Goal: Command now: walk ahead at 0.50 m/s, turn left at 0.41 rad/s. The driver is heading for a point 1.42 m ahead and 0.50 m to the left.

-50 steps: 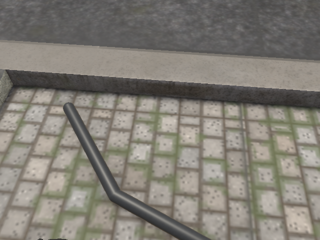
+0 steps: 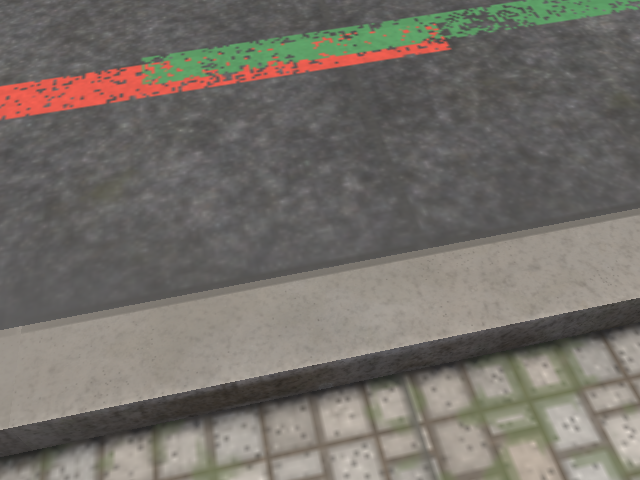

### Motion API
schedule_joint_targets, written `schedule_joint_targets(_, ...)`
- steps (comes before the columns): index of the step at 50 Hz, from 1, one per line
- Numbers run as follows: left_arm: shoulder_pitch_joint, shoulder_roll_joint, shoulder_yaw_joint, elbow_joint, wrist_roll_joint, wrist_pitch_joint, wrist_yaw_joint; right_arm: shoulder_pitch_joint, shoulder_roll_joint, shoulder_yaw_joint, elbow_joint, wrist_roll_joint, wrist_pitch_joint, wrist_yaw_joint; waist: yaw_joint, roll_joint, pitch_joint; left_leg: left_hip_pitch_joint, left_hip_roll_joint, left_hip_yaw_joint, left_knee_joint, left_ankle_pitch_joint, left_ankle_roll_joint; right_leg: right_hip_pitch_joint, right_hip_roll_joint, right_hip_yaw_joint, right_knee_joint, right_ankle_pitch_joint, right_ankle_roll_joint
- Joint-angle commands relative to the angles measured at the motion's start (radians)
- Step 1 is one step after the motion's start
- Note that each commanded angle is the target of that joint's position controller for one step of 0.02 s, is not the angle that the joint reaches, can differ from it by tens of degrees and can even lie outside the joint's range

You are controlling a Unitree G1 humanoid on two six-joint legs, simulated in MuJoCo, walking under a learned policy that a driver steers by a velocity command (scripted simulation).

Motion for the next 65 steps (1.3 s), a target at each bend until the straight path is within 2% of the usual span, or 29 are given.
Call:
schedule_joint_targets(1,0.121,0.115,0.041,0.006,-0.008,-0.014,0.007,-0.025,-0.07,-0.019,-0.066,-0.008,0.012,0.015,0.063,-0.176,-0.028,-0.311,0.027,-0.02,0.022,-0.017,-0.031,0.352,-0.235,0.227,-0.254,0.339,-0.105)
schedule_joint_targets(8,0.437,0.159,0.065,0.223,0.011,-0.027,0.028,-0.359,-0.026,-0.008,-0.131,-0.008,0.038,0.023,0.196,-0.209,-0.106,-0.528,-0.085,0.024,-0.211,-0.211,-0.047,0.845,-0.249,0.167,-0.104,0.88,-0.118)
schedule_joint_targets(14,0.647,0.142,0.048,0.392,0.002,0.006,0.087,-0.648,0.048,0.036,-0.165,-0.035,0.036,0.083,0.274,-0.242,-0.091,-0.482,-0.096,0.08,-0.537,-0.251,-0.081,0.904,-0.275,0.163,-0.054,0.967,-0.115)
schedule_joint_targets(16,0.474,0.122,0.03,0.373,-0.029,0.01,0.086,-0.415,0.058,0.038,-0.091,-0.026,0.045,0.093,0.112,-0.253,-0.102,0.07,-0.123,0.127,-0.834,-0.179,-0.042,0.473,-0.218,0.028,0.005,1.069,-0.053)
schedule_joint_targets(17,0.344,0.139,0.029,0.352,-0.042,0.006,0.079,-0.165,0.013,0.016,0.004,-0.032,0.045,0.069,-0.037,-0.113,-0.153,0.465,-0.105,0.115,-0.932,0.092,-0.003,0.18,-0.161,-0.067,0.249,1.039,-0.004)
schedule_joint_targets(18,0.209,0.17,0.035,0.312,-0.029,-0.005,0.062,0.024,-0.05,-0.007,0.102,-0.034,0.056,0.035,-0.149,0.066,-0.144,0.899,0.027,0.006,-0.9,0.33,0.041,-0.357,-0.087,-0.1,0.482,0.134,0.01)
schedule_joint_targets(19,0.19,0.139,0.032,0.284,-0.035,-0.019,0.041,0.035,-0.115,-0.023,0.134,-0.018,0.075,-0.002,-0.105,0.208,-0.107,1.111,0.156,-0.048,-0.752,0.637,0.067,-0.714,-0.097,-0.067,0.604,-0.343,0.012)
schedule_joint_targets(20,0.117,0.156,0.037,0.237,-0.045,-0.029,0.036,0.043,-0.161,-0.033,0.129,-0.037,0.084,-0.027,-0.122,0.238,-0.072,1.122,0.21,-0.094,-0.701,0.839,0.088,-0.849,-0.119,-0.026,0.681,-0.422,0.027)
schedule_joint_targets(22,0.108,0.181,0.049,0.174,-0.064,-0.027,0.026,-0.313,-0.174,-0.028,0.023,-0.085,0.056,-0.028,0.054,0.077,0.138,0.656,0.191,-0.094,-0.884,0.598,0.066,-0.671,-0.125,0.027,0.482,-0.376,0.038)
schedule_joint_targets(24,0.203,0.126,0.052,0.185,-0.046,0.002,0.01,-0.514,-0.2,-0.04,-0.034,-0.074,0.009,-0.012,0.191,0.054,0.2,0.316,0.11,-0.021,-0.957,0.598,0.092,-0.327,-0.043,-0.07,0.245,-0.183,0.053)
schedule_joint_targets(27,0.641,0.097,0.082,0.337,-0.032,0.033,0.013,-0.549,-0.147,-0.043,-0.027,-0.023,-0.053,-0.007,0.363,0.041,-0.038,0.036,0.018,-0.027,-0.667,0.575,0.127,0.428,0.032,-0.091,0.121,0.231,0.072)
schedule_joint_targets(29,0.916,0.06,0.085,0.43,-0.009,0.049,0.038,-0.699,-0.077,-0.022,-0.047,-0.009,-0.06,0.004,0.514,-0.104,-0.047,-0.076,-0.084,0.003,-0.179,0.178,0.094,0.619,-0.042,-0.059,-0.083,0.413,0.033)
schedule_joint_targets(30,0.905,0.069,0.081,0.439,0.014,0.039,0.045,-0.705,0.018,0.008,-0.058,-0.021,-0.05,0.014,0.47,-0.218,0.015,-0.133,-0.136,-0.016,0.082,-0.167,0.1,0.565,-0.087,-0.017,-0.126,0.334,0.029)
schedule_joint_targets(31,0.777,0.086,0.067,0.4,0.027,0.022,0.04,-0.569,0.096,0.03,-0.048,-0.019,-0.036,0.016,0.309,-0.236,0.063,-0.172,-0.141,-0.105,0.254,-0.223,0.117,0.452,-0.112,0.062,-0.065,0.383,0.071)
schedule_joint_targets(32,0.523,0.168,0.073,0.311,0.039,0.004,0.03,-0.159,0.143,0.041,-0.031,0.045,-0.014,0.001,0.017,-0.318,-0.024,-0.149,-0.096,-0.088,0.282,-0.115,0.099,0.356,-0.361,0.493,-0.24,0.218,-0.014)
schedule_joint_targets(33,0.328,0.181,0.089,0.258,0.002,0.0,0.021,-0.105,0.081,0.043,0.014,0.015,0.019,-0.013,-0.014,-0.268,-0.011,-0.161,-0.009,0.006,0.35,-0.112,0.069,0.191,-0.461,0.683,-0.39,-0.472,-0.164)
schedule_joint_targets(34,0.219,0.12,0.073,0.22,-0.017,-0.014,0.018,-0.205,-0.021,0.023,0.008,-0.023,0.031,-0.005,0.011,-0.113,0.107,-0.151,0.035,0.001,0.311,-0.08,0.043,0.027,-0.414,0.646,-0.452,-0.635,-0.176)
schedule_joint_targets(36,0.238,0.145,0.072,0.238,-0.022,-0.041,0.036,-0.328,-0.046,0.007,-0.029,-0.027,0.049,0.02,0.052,-0.009,0.155,-0.169,0.101,-0.026,0.173,-0.034,0.003,-0.056,-0.376,0.385,-0.415,-0.439,-0.166)
schedule_joint_targets(43,0.29,0.096,0.064,0.317,-0.011,-0.058,0.022,-0.379,0.019,0.023,-0.058,-0.01,0.034,0.012,0.094,-0.03,0.071,-0.19,0.116,0.024,-0.28,0.077,0.011,0.172,-0.288,-0.017,-0.424,0.026,-0.174)
schedule_joint_targets(47,0.269,0.087,0.061,0.343,-0.026,-0.031,0.004,-0.407,0.05,0.025,-0.049,-0.014,0.023,0.012,0.108,-0.071,0.082,-0.143,0.069,0.159,-0.456,0.12,0.017,0.247,-0.219,-0.063,-0.364,0.162,-0.166)
schedule_joint_targets(49,0.238,0.104,0.065,0.349,-0.024,-0.022,0.002,-0.315,0.054,0.019,-0.025,-0.016,0.008,0.003,0.069,-0.096,0.057,-0.059,0.025,0.184,-0.482,0.072,0.021,0.253,-0.219,-0.057,-0.256,0.381,-0.172)
schedule_joint_targets(51,0.158,0.109,0.066,0.337,-0.033,-0.013,-0.002,-0.04,0.028,-0.004,0.07,-0.023,-0.018,-0.006,-0.059,-0.049,-0.043,0.183,-0.04,0.212,-0.632,0.116,0.025,0.221,-0.146,-0.099,0.07,0.603,-0.14)
schedule_joint_targets(52,0.107,0.079,0.056,0.31,-0.042,-0.009,-0.004,0.13,-0.065,-0.033,0.106,-0.045,-0.033,-0.018,-0.134,0.038,-0.101,0.354,0.108,0.032,-0.765,0.031,0.044,0.057,-0.078,-0.111,0.357,0.354,-0.092)
schedule_joint_targets(53,0.108,-0.065,0.026,0.274,-0.047,-0.005,-0.007,0.156,-0.173,-0.046,0.103,-0.055,-0.045,-0.028,-0.069,0.231,-0.109,0.463,0.371,-0.347,-0.884,0.077,0.056,-0.21,0.04,-0.046,0.648,-0.297,-0.054)
schedule_joint_targets(54,0.224,-0.021,0.039,0.294,-0.056,0.011,-0.001,0.128,-0.194,-0.055,0.1,-0.033,-0.026,-0.03,-0.041,0.227,-0.17,0.43,0.44,-0.532,-0.977,-0.187,0.156,-0.31,0.051,0.082,0.832,-0.277,-0.056)
schedule_joint_targets(56,0.082,0.016,0.053,0.269,-0.043,0.011,-0.004,-0.033,-0.009,-0.008,0.069,-0.023,-0.023,-0.023,0.006,0.072,0.042,0.266,0.371,-0.337,-0.992,-0.362,0.128,-0.468,-0.034,0.053,1.013,-0.141,-0.071)
schedule_joint_targets(58,0.084,-0.02,0.052,0.262,-0.031,0.017,-0.015,-0.023,0.066,0.018,0.091,-0.023,-0.04,-0.027,0.051,0.041,0.038,0.209,0.304,-0.152,-0.972,-0.139,0.066,-0.466,-0.061,0.069,1.068,-0.038,-0.068)
schedule_joint_targets(62,-0.099,-0.141,0.01,0.135,-0.049,0.052,0.013,0.146,0.079,0.031,0.178,-0.03,-0.066,-0.019,0.031,0.037,0.051,0.244,0.35,-0.048,-0.942,0.02,0.088,-0.842,-0.007,0.058,1.589,-0.153,-0.102)
schedule_joint_targets(65,-0.237,-0.161,-0.023,0.012,-0.047,0.066,0.034,0.178,0.079,0.047,0.201,-0.042,-0.075,-0.016,0.059,0.019,0.104,0.218,0.358,0.029,-0.992,-0.089,0.056,-1.048,0.007,0.096,1.669,-0.204,-0.126)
